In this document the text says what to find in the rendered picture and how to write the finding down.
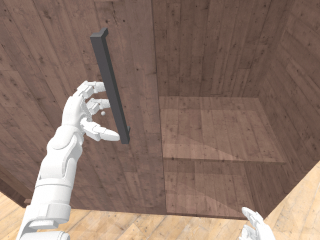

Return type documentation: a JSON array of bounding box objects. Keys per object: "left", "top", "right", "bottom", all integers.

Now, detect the robot left hand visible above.
[{"left": 61, "top": 80, "right": 120, "bottom": 141}]

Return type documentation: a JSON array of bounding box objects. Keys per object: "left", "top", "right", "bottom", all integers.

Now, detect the handle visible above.
[{"left": 90, "top": 27, "right": 131, "bottom": 144}]

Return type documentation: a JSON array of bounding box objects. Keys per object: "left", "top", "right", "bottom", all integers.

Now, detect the wardrobe door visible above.
[
  {"left": 0, "top": 164, "right": 34, "bottom": 199},
  {"left": 0, "top": 0, "right": 167, "bottom": 216}
]

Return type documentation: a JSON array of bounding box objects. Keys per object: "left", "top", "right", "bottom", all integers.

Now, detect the robot left forearm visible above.
[{"left": 16, "top": 125, "right": 84, "bottom": 240}]

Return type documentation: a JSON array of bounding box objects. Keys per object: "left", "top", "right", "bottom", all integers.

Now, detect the robot right hand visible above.
[{"left": 239, "top": 207, "right": 276, "bottom": 240}]

